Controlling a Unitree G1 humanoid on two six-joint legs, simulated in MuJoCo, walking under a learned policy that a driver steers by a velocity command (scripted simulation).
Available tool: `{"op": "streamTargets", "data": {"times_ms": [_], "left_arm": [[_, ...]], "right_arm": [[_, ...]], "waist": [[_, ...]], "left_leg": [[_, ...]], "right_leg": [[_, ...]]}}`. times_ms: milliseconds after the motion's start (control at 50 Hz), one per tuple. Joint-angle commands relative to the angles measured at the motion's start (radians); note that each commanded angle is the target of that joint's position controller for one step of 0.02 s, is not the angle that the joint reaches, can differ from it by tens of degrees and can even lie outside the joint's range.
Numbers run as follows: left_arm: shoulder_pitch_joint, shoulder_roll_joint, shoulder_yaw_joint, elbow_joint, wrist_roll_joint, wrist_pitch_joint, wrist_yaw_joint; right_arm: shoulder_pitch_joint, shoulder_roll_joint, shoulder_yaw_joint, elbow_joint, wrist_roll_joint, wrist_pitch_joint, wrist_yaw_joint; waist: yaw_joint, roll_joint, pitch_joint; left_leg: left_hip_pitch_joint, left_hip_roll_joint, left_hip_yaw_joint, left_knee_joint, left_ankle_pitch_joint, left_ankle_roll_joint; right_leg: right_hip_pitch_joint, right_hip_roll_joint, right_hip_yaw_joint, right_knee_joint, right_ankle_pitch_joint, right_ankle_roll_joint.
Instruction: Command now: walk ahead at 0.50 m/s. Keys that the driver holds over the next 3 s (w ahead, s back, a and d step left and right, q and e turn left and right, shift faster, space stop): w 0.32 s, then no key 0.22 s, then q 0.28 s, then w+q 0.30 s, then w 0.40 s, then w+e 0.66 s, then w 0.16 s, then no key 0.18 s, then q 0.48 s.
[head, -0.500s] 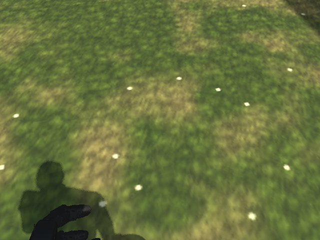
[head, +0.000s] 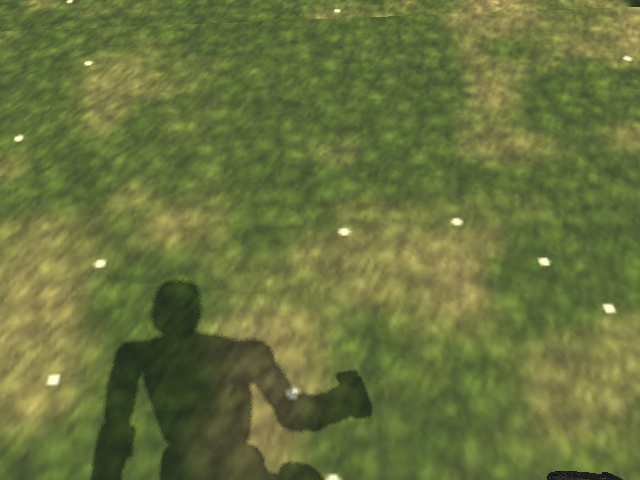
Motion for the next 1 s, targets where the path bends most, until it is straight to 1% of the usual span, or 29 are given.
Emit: {"op": "streamTargets", "data": {"times_ms": [20,40,60,80,100,120,140,160,180,220,260,320,380,480,520,540,560,580,600,620,640,660,680,700,740,820,940,980,1000], "left_arm": [[0.000,0.173,0.038,-0.023,-0.002,0.002,0.007],[-0.019,0.173,0.037,-0.026,-0.004,0.007,0.008],[-0.030,0.145,0.025,-0.035,0.001,0.008,0.009],[0.023,0.072,0.000,-0.059,0.013,-0.004,0.005],[0.081,0.019,-0.022,-0.045,0.014,-0.026,-0.003],[0.005,0.124,0.008,-0.051,-0.011,-0.040,-0.007],[-0.083,0.152,0.016,-0.077,-0.022,-0.047,-0.005],[-0.132,0.143,0.018,-0.083,-0.011,-0.045,0.003],[-0.147,0.130,0.023,-0.087,0.000,-0.039,0.009],[-0.116,0.081,0.022,-0.080,0.003,-0.018,0.011],[-0.137,0.065,0.023,-0.086,0.007,-0.005,0.014],[-0.243,0.061,0.023,-0.118,0.018,-0.003,0.010],[-0.336,0.033,0.009,-0.139,0.022,-0.008,0.000],[-0.419,0.060,0.003,-0.161,0.021,-0.010,-0.021],[-0.362,0.102,0.014,-0.146,0.029,-0.015,-0.024],[-0.279,0.128,0.026,-0.113,0.037,-0.019,-0.021],[-0.198,0.190,0.041,-0.092,0.053,-0.024,-0.014],[-0.134,0.216,0.039,-0.086,0.070,-0.018,-0.005],[-0.100,0.141,0.019,-0.079,0.044,-0.003,-0.007],[-0.143,0.147,0.017,-0.100,0.028,0.009,-0.008],[-0.224,0.158,0.019,-0.120,0.026,0.018,0.001],[-0.292,0.136,0.011,-0.127,0.030,0.021,0.008],[-0.343,0.114,0.005,-0.134,0.038,0.024,0.013],[-0.373,0.119,0.008,-0.133,0.048,0.029,0.015],[-0.392,0.124,0.012,-0.129,0.053,0.033,0.023],[-0.395,0.147,0.021,-0.115,0.041,0.043,0.050],[-0.404,0.209,0.046,-0.113,-0.012,0.055,0.043],[-0.432,0.170,0.038,-0.119,-0.019,0.062,0.038],[-0.441,0.116,0.027,-0.123,-0.010,0.068,0.031]], "right_arm": [[-0.059,-0.095,-0.020,-0.077,0.005,-0.026,0.015],[0.025,-0.118,-0.034,-0.052,0.002,-0.029,0.015],[0.194,-0.170,-0.059,0.000,-0.003,-0.031,0.010],[0.361,-0.266,-0.083,0.026,-0.021,-0.032,0.003],[0.432,-0.263,-0.081,0.052,-0.005,-0.023,0.008],[0.402,-0.185,-0.058,0.046,0.001,-0.020,0.004],[0.305,-0.158,-0.048,0.024,0.002,-0.019,0.000],[0.233,-0.139,-0.042,0.009,-0.008,-0.019,0.000],[0.190,-0.110,-0.034,0.004,-0.016,-0.021,0.002],[0.187,-0.090,-0.029,0.017,-0.020,-0.027,0.006],[0.215,-0.111,-0.036,0.036,-0.015,-0.032,0.001],[0.261,-0.134,-0.042,0.060,-0.012,-0.027,-0.015],[0.277,-0.135,-0.036,0.078,-0.013,-0.019,-0.023],[0.325,-0.146,-0.035,0.125,-0.006,0.002,-0.031],[0.293,-0.161,-0.040,0.130,-0.001,0.010,-0.037],[0.281,-0.155,-0.039,0.127,0.000,0.013,-0.040],[0.320,-0.129,-0.030,0.123,-0.012,0.011,-0.038],[0.457,-0.027,0.001,0.146,-0.019,0.005,-0.032],[0.494,-0.026,0.010,0.167,-0.003,0.009,-0.029],[0.429,-0.131,-0.021,0.144,0.014,0.020,-0.030],[0.342,-0.154,-0.032,0.114,0.026,0.036,-0.040],[0.302,-0.141,-0.036,0.107,0.020,0.058,-0.052],[0.305,-0.129,-0.042,0.105,0.010,0.084,-0.064],[0.322,-0.107,-0.043,0.101,0.003,0.103,-0.072],[0.339,-0.093,-0.050,0.088,-0.003,0.118,-0.078],[0.276,-0.091,-0.056,0.041,-0.003,0.124,-0.071],[0.303,-0.112,-0.067,0.040,-0.002,0.116,-0.035],[0.410,-0.102,-0.072,0.096,-0.005,0.116,-0.029],[0.487,-0.121,-0.079,0.125,-0.001,0.108,-0.031]], "waist": [[-0.051,-0.119,0.038],[-0.099,-0.122,-0.012],[-0.166,-0.101,-0.118],[-0.195,0.041,-0.288],[-0.191,0.229,-0.402],[-0.202,0.157,-0.315],[-0.185,0.110,-0.182],[-0.159,0.045,-0.107],[-0.127,0.032,-0.056],[-0.084,0.055,-0.042],[-0.075,0.045,-0.015],[-0.092,0.024,0.020],[-0.108,0.032,0.040],[-0.128,0.051,0.021],[-0.083,0.056,-0.014],[-0.045,0.039,-0.055],[-0.037,-0.036,-0.140],[-0.069,-0.201,-0.287],[-0.040,-0.278,-0.418],[-0.034,-0.197,-0.364],[-0.047,-0.147,-0.263],[-0.069,-0.108,-0.168],[-0.097,-0.125,-0.120],[-0.116,-0.160,-0.088],[-0.130,-0.182,-0.069],[-0.118,-0.166,-0.083],[-0.152,-0.171,-0.077],[-0.196,-0.107,-0.040],[-0.214,0.041,-0.002]], "left_leg": [[0.070,-0.025,0.029,-0.059,-0.103,0.035],[0.204,-0.055,0.057,-0.085,-0.108,0.054],[0.455,-0.036,0.034,-0.065,-0.074,0.091],[0.872,0.200,-0.278,-0.041,-0.046,0.215],[1.054,0.337,-0.637,-0.171,-0.208,0.310],[0.995,0.306,-0.607,-0.209,-0.314,0.270],[0.850,0.273,-0.473,-0.237,-0.279,0.231],[0.705,0.236,-0.381,-0.271,-0.204,0.213],[0.593,0.200,-0.314,-0.310,-0.136,0.198],[0.501,0.172,-0.247,-0.362,-0.083,0.196],[0.473,0.166,-0.192,-0.393,-0.024,0.204],[0.478,0.150,-0.128,-0.411,0.050,0.191],[0.420,0.086,-0.007,-0.374,0.274,0.145],[0.532,0.123,-0.020,-0.270,0.319,0.123],[0.583,0.135,-0.044,-0.182,0.343,0.097],[0.585,0.096,-0.032,-0.089,0.369,0.073],[0.499,0.028,-0.007,0.069,0.243,0.033],[0.213,-0.070,0.019,0.361,-0.228,-0.032],[0.142,-0.107,-0.041,0.559,-0.745,-0.064],[0.088,-0.079,-0.086,0.657,-0.769,-0.067],[0.023,-0.053,-0.059,0.688,-0.712,-0.069],[0.021,-0.022,-0.046,0.655,-0.648,-0.076],[0.076,0.004,-0.047,0.618,-0.585,-0.082],[0.137,-0.001,-0.024,0.608,-0.537,-0.087],[0.179,-0.007,0.007,0.584,-0.485,-0.085],[0.181,0.017,0.024,0.437,-0.408,-0.074],[0.357,-0.013,0.119,0.154,-0.381,0.011],[0.479,-0.051,0.148,-0.012,-0.381,0.067],[0.534,0.020,-0.007,-0.164,-0.529,0.127]], "right_leg": [[0.023,-0.300,0.152,0.028,0.461,-0.138],[0.017,-0.272,0.127,0.119,0.617,-0.121],[-0.063,-0.218,0.083,0.305,0.674,-0.094],[-0.398,-0.112,0.010,0.669,0.415,-0.028],[-0.650,0.002,0.070,0.914,-0.240,0.002],[-0.759,-0.054,0.144,1.017,-0.243,-0.013],[-0.795,-0.106,0.112,1.009,-0.146,-0.022],[-0.759,-0.144,0.088,0.958,-0.062,-0.021],[-0.709,-0.172,0.089,0.903,-0.006,-0.018],[-0.628,-0.192,0.088,0.846,0.037,-0.012],[-0.651,-0.198,0.077,0.779,0.092,0.001],[-0.699,-0.195,0.068,0.607,0.251,0.021],[-0.573,-0.141,0.020,0.402,0.395,0.021],[-0.492,-0.095,0.032,0.265,0.418,-0.004],[-0.415,-0.083,0.040,0.207,0.379,-0.033],[-0.300,-0.064,0.023,0.155,0.445,-0.050],[-0.094,-0.150,0.084,0.189,0.845,-0.084],[0.268,-0.380,0.291,0.271,1.180,-0.235],[0.322,-0.488,0.424,0.245,1.181,-0.323],[0.219,-0.456,0.398,0.201,0.946,-0.295],[0.104,-0.428,0.351,0.145,0.709,-0.258],[-0.046,-0.392,0.294,0.081,0.506,-0.230],[-0.173,-0.362,0.244,0.025,0.345,-0.203],[-0.275,-0.340,0.201,-0.015,0.249,-0.194],[-0.350,-0.325,0.129,-0.053,0.204,-0.203],[-0.305,-0.347,0.067,-0.063,0.181,-0.208],[-0.316,-0.373,0.042,-0.106,-0.220,-0.131],[-0.377,-0.314,-0.029,0.020,-0.297,-0.073],[-0.475,-0.234,-0.119,0.272,-0.312,-0.019]]}}
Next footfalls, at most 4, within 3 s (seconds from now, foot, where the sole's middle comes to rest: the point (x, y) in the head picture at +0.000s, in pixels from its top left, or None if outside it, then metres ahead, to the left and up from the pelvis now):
0.06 left None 0.21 0.13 -0.77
0.56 right None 0.47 -0.09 -0.77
1.00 left None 0.35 0.13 -0.77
1.52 right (357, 355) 0.76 0.02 -0.77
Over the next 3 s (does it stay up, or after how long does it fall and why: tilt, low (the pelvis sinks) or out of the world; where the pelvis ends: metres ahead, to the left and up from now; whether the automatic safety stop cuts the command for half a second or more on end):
stays up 1.17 0.19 -0.01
